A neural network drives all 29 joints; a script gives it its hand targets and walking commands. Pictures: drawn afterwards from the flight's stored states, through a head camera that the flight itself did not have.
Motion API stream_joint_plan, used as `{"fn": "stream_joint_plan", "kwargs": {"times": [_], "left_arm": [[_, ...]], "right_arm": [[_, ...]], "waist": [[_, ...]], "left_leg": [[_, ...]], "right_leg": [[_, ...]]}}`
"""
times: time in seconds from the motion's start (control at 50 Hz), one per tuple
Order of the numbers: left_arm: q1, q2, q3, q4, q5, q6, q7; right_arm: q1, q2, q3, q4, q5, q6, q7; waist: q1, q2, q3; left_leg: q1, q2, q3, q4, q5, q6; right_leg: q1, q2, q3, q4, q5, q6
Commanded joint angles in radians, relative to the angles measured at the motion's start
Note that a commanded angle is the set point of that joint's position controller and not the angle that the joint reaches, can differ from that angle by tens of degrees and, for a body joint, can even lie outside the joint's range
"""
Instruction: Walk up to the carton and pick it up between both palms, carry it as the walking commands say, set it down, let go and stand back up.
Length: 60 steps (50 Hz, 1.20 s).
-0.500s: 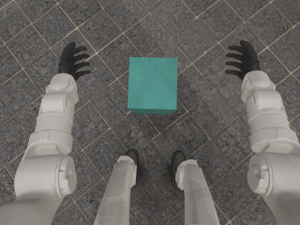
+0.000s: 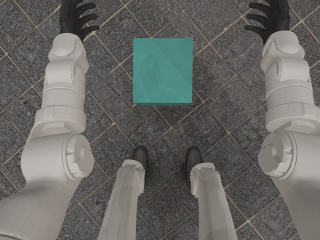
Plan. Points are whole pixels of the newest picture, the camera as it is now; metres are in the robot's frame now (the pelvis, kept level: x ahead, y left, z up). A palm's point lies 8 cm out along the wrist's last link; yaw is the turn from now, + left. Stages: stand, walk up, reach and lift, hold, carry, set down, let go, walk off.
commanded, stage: reach and lift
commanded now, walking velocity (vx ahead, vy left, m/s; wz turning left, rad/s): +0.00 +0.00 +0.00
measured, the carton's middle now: (162, 77) +0.53 +0.03 -0.52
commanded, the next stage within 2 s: none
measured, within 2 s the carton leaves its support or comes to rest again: neither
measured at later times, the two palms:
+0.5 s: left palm (101, 63) +0.52 +0.21 -0.28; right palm (234, 59) +0.54 -0.18 -0.28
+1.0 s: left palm (113, 73) +0.51 +0.21 -0.40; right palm (220, 69) +0.54 -0.17 -0.40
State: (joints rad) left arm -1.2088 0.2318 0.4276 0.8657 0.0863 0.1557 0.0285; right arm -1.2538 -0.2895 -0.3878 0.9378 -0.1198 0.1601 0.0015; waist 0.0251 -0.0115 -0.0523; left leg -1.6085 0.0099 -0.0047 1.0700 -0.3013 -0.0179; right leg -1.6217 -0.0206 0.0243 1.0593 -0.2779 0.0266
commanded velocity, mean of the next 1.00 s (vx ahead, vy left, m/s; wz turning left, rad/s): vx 0.00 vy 0.00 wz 0.00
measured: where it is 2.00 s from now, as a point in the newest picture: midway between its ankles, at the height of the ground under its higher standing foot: (166, 174)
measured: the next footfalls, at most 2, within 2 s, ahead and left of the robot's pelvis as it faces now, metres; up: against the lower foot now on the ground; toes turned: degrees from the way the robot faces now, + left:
none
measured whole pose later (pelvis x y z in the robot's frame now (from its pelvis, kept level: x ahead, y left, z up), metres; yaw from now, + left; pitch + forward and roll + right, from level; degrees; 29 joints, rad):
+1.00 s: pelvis -0.06 +0.00 -0.24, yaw +0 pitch +32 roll +0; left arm -1.67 0.42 0.13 1.21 -0.21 0.13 0.12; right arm -1.70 -0.47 -0.07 1.23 0.22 0.13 -0.09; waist 0.04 0.00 0.52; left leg -2.10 -0.01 -0.04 2.08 -0.54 -0.04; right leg -2.11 0.00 0.03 2.06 -0.51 0.04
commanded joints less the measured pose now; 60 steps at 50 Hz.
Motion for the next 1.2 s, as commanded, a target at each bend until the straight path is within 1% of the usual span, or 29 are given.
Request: {"fn": "stream_joint_plan", "kwargs": {"times": [0.0, 0.04, 0.08, 0.1, 0.12, 0.14, 0.2, 0.22, 0.24, 0.3, 0.32, 0.34, 0.38, 0.42, 0.44, 0.48, 0.52, 0.58, 0.64, 0.78, 0.86, 0.88, 0.9, 1.0, 1.02, 1.06, 1.12, 1.14, 1.18], "left_arm": [[-0.148, 0.075, 0.024, -0.069, 0.033, -0.018, 0.004], [-0.241, 0.108, 0.027, -0.124, 0.033, -0.023, 0.0], [-0.28, 0.149, 0.058, -0.023, 0.029, 0.0, -0.001], [-0.317, 0.141, 0.018, -0.115, 0.023, -0.008, 0.011], [-0.279, 0.129, 0.008, 0.002, 0.011, 0.004, 0.006], [-0.313, 0.2, 0.062, -0.022, 0.013, -0.002, 0.018], [-0.337, 0.14, -0.025, -0.095, -0.033, -0.034, 0.009], [-0.379, 0.169, -0.025, -0.138, -0.072, -0.034, 0.014], [-0.318, 0.208, 0.017, -0.058, -0.047, -0.035, 0.016], [-0.353, 0.218, -0.035, -0.145, -0.092, -0.026, 0.03], [-0.379, 0.223, -0.074, -0.153, -0.078, -0.024, 0.037], [-0.382, 0.224, -0.097, -0.155, -0.097, -0.012, 0.049], [-0.376, 0.256, -0.089, -0.055, -0.129, -0.005, 0.067], [-0.448, 0.236, -0.149, -0.101, -0.181, 0.003, 0.077], [-0.499, 0.281, -0.146, -0.248, -0.202, -0.007, 0.086], [-0.579, 0.305, -0.191, -0.244, -0.263, 0.006, 0.104], [-0.627, 0.382, -0.203, -0.128, -0.271, 0.044, 0.124], [-0.682, 0.375, -0.254, -0.203, -0.307, 0.038, 0.144], [-0.669, 0.307, -0.31, 0.076, -0.326, 0.043, 0.129], [-0.663, 0.287, -0.261, 0.216, -0.283, -0.015, 0.095], [-0.758, 0.374, -0.255, 0.15, -0.266, -0.052, 0.101], [-0.749, 0.309, -0.299, 0.193, -0.308, -0.047, 0.093], [-0.703, 0.316, -0.268, 0.315, -0.274, -0.036, 0.087], [-0.794, 0.314, -0.347, 0.179, -0.329, -0.085, 0.084], [-0.717, 0.267, -0.358, 0.289, -0.335, -0.072, 0.075], [-0.653, 0.266, -0.333, 0.381, -0.313, -0.07, 0.07], [-0.775, 0.343, -0.355, 0.21, -0.354, -0.1, 0.089], [-0.809, 0.392, -0.339, 0.171, -0.346, -0.121, 0.095], [-0.764, 0.393, -0.33, 0.2, -0.35, -0.12, 0.106]], "right_arm": [[-0.217, -0.122, -0.043, -0.076, -0.023, -0.027, 0.017], [-0.316, -0.093, 0.003, -0.176, -0.001, -0.025, 0.007], [-0.344, -0.072, 0.048, -0.062, 0.014, 0.01, 0.009], [-0.404, -0.143, -0.006, -0.162, 0.0, 0.001, -0.005], [-0.347, -0.121, 0.012, -0.057, 0.007, 0.013, -0.008], [-0.396, -0.156, 0.008, -0.073, -0.021, 0.014, -0.035], [-0.341, -0.081, 0.048, -0.067, 0.026, -0.002, -0.034], [-0.396, -0.114, 0.083, -0.139, 0.037, -0.006, -0.049], [-0.34, -0.072, 0.09, -0.114, 0.07, -0.002, -0.07], [-0.418, -0.12, 0.1, -0.215, 0.084, 0.007, -0.098], [-0.43, -0.171, 0.063, -0.224, 0.093, 0.002, -0.104], [-0.425, -0.195, 0.077, -0.174, 0.091, 0.013, -0.108], [-0.456, -0.177, 0.13, -0.162, 0.141, 0.024, -0.12], [-0.508, -0.224, 0.125, -0.155, 0.139, 0.018, -0.127], [-0.585, -0.227, 0.145, -0.29, 0.17, 0.012, -0.136], [-0.629, -0.225, 0.244, -0.268, 0.266, 0.027, -0.155], [-0.68, -0.289, 0.234, -0.146, 0.289, 0.062, -0.161], [-0.712, -0.338, 0.252, -0.233, 0.329, 0.044, -0.172], [-0.67, -0.318, 0.251, 0.071, 0.312, 0.045, -0.139], [-0.723, -0.262, 0.318, 0.139, 0.34, -0.012, -0.088], [-0.783, -0.309, 0.311, 0.105, 0.355, -0.042, -0.093], [-0.786, -0.335, 0.287, 0.129, 0.339, -0.05, -0.092], [-0.727, -0.308, 0.326, 0.235, 0.343, -0.036, -0.086], [-0.77, -0.327, 0.281, 0.217, 0.322, -0.081, -0.091], [-0.731, -0.317, 0.315, 0.281, 0.321, -0.077, -0.085], [-0.681, -0.276, 0.338, 0.322, 0.36, -0.076, -0.075], [-0.791, -0.359, 0.304, 0.171, 0.339, -0.112, -0.102], [-0.816, -0.3, 0.342, 0.179, 0.369, -0.108, -0.099], [-0.798, -0.35, 0.335, 0.164, 0.367, -0.119, -0.106]], "waist": [[0.019, 0.018, -0.894], [0.04, -0.006, -0.839], [0.084, -0.075, -0.764], [0.034, -0.018, -0.932], [0.037, -0.009, -0.867], [0.045, -0.106, -0.907], [0.011, -0.05, -1.01], [0.004, -0.124, -1.178], [0.071, -0.085, -1.171], [0.037, -0.105, -1.319], [0.036, 0.011, -1.363], [0.02, 0.019, -1.392], [0.062, -0.009, -1.302], [0.003, -0.037, -1.305], [0.025, -0.04, -1.445], [0.039, -0.037, -1.561], [0.042, -0.014, -1.47], [0.006, 0.021, -1.556], [-0.024, 0.067, -1.138], [0.06, -0.029, -0.972], [0.049, -0.017, -0.954], [0.004, -0.009, -0.87], [0.038, -0.005, -0.797], [-0.042, 0.044, -0.847], [-0.052, -0.001, -0.789], [0.009, 0.017, -0.762], [-0.031, -0.015, -0.906], [0.017, -0.015, -0.906], [0.021, -0.033, -0.904]], "left_leg": [[0.506, -0.077, 0.037, 0.022, 0.325, -0.045], [0.393, -0.092, 0.065, 0.05, 0.197, -0.028], [0.199, -0.09, 0.094, 0.1, 0.071, -0.029], [0.295, -0.095, 0.078, 0.11, 0.073, -0.032], [0.218, -0.091, 0.098, 0.138, 0.039, -0.041], [0.154, -0.104, 0.102, 0.174, 0.032, -0.035], [0.228, -0.096, 0.093, 0.238, 0.188, -0.036], [0.262, -0.103, 0.09, 0.305, 0.274, -0.027], [0.244, -0.102, 0.112, 0.318, 0.263, -0.026], [0.213, -0.104, 0.124, 0.376, 0.235, -0.025], [0.317, -0.102, 0.111, 0.387, 0.268, -0.038], [0.353, -0.101, 0.101, 0.414, 0.258, -0.045], [0.281, -0.097, 0.122, 0.474, 0.183, -0.032], [0.228, -0.094, 0.093, 0.486, 0.154, -0.031], [0.304, -0.093, 0.09, 0.515, 0.187, -0.022], [0.32, -0.083, 0.106, 0.584, 0.151, -0.016], [0.33, -0.073, 0.097, 0.599, 0.001, -0.01], [0.393, -0.072, 0.083, 0.693, 0.135, -0.013], [0.254, -0.046, 0.057, 0.694, -0.012, -0.029], [0.112, -0.049, 0.057, 0.761, -0.016, -0.013], [0.139, -0.044, 0.057, 0.799, 0.007, -0.017], [0.084, -0.039, 0.045, 0.801, -0.032, -0.022], [0.043, -0.03, 0.043, 0.823, -0.052, -0.024], [0.042, -0.037, 0.042, 0.88, 0.021, -0.043], [-0.025, -0.027, 0.043, 0.898, 0.007, -0.047], [-0.024, -0.023, 0.052, 0.92, -0.006, -0.048], [0.014, -0.029, 0.033, 0.959, 0.108, -0.046], [0.02, -0.031, 0.046, 0.959, 0.123, -0.039], [-0.01, -0.024, 0.056, 0.992, 0.124, -0.037]], "right_leg": [[0.384, 0.104, -0.087, 0.061, 0.23, 0.007], [0.378, 0.1, -0.063, 0.068, 0.125, 0.011], [0.395, 0.089, -0.044, 0.125, 0.04, 0.019], [0.457, 0.1, -0.066, 0.169, 0.08, 0.017], [0.431, 0.091, -0.061, 0.181, 0.076, 0.019], [0.484, 0.096, -0.061, 0.211, 0.076, 0.027], [0.417, 0.108, -0.079, 0.283, 0.222, 0.027], [0.504, 0.117, -0.082, 0.331, 0.312, 0.031], [0.496, 0.112, -0.065, 0.343, 0.309, 0.035], [0.573, 0.118, -0.069, 0.394, 0.305, 0.033], [0.454, 0.125, -0.103, 0.432, 0.286, 0.025], [0.45, 0.125, -0.108, 0.46, 0.271, 0.024], [0.414, 0.114, -0.09, 0.484, 0.175, 0.025], [0.417, 0.113, -0.099, 0.531, 0.173, 0.013], [0.488, 0.113, -0.088, 0.568, 0.205, 0.011], [0.602, 0.093, -0.079, 0.612, 0.195, -0.002], [0.517, 0.085, -0.078, 0.637, 0.001, -0.008], [0.532, 0.085, -0.082, 0.719, 0.148, -0.007], [0.253, 0.07, -0.101, 0.742, -0.044, -0.017], [0.178, 0.052, -0.082, 0.809, -0.068, -0.001], [0.134, 0.066, -0.094, 0.848, -0.06, 0.008], [0.081, 0.06, -0.101, 0.86, -0.1, -0.001], [0.073, 0.048, -0.088, 0.872, -0.098, 0.005], [0.036, 0.052, -0.082, 0.929, -0.022, -0.004], [0.069, 0.035, -0.079, 0.94, -0.008, -0.001], [0.062, 0.036, -0.073, 0.966, -0.026, 0.011], [0.127, 0.04, -0.063, 1.01, 0.101, 0.007], [0.145, 0.04, -0.054, 1.019, 0.118, 0.013], [0.124, 0.038, -0.056, 1.029, 0.114, 0.012]]}}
